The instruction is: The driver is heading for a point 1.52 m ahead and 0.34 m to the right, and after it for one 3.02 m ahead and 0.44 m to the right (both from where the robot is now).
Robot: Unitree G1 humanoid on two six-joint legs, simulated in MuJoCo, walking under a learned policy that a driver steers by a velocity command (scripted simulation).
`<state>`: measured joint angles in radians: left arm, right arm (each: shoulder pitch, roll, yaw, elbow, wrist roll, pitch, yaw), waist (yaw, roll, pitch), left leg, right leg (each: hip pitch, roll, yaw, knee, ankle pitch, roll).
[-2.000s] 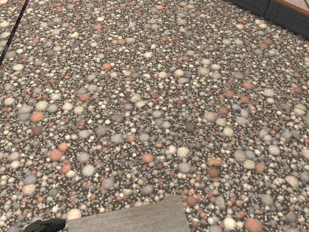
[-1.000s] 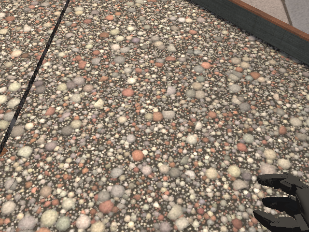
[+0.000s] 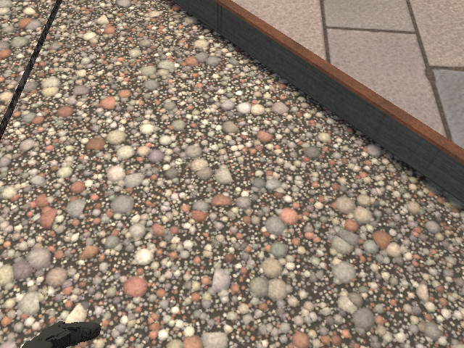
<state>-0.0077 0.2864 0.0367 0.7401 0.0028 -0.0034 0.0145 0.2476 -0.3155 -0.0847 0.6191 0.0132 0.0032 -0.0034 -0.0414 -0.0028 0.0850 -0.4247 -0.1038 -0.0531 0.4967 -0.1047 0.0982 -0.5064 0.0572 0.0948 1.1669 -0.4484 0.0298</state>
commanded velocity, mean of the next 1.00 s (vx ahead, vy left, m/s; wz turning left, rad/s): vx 0.07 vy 0.00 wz -0.30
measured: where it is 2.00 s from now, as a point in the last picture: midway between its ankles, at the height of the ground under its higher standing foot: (259, 205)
